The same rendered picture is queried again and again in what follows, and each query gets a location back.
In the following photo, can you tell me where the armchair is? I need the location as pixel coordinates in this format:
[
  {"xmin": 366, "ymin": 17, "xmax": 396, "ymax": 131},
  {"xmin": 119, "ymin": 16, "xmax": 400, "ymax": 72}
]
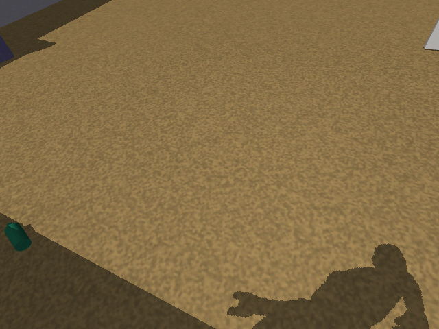
[{"xmin": 0, "ymin": 35, "xmax": 14, "ymax": 63}]

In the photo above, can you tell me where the bottle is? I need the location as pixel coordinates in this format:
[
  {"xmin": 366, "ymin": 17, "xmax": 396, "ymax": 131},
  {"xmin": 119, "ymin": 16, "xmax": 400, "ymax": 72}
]
[{"xmin": 4, "ymin": 222, "xmax": 32, "ymax": 251}]

